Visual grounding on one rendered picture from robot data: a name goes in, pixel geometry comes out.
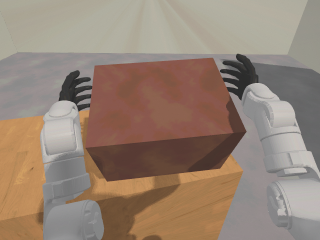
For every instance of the robot left hand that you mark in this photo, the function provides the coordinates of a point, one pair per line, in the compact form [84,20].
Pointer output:
[69,92]

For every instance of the right robot upper arm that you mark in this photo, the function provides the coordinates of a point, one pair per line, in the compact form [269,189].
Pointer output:
[294,204]

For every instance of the right robot forearm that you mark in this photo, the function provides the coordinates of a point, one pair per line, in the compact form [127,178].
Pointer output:
[279,133]

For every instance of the left robot forearm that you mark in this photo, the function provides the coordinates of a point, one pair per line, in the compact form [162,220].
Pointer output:
[62,155]

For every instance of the carton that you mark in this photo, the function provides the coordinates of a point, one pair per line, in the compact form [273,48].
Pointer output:
[160,118]

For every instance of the robot right hand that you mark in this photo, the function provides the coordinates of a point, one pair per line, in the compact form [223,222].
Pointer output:
[246,76]

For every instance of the left robot upper arm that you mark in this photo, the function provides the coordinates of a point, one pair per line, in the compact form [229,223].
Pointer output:
[81,220]

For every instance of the pedestal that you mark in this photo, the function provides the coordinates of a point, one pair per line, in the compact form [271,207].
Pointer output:
[181,206]

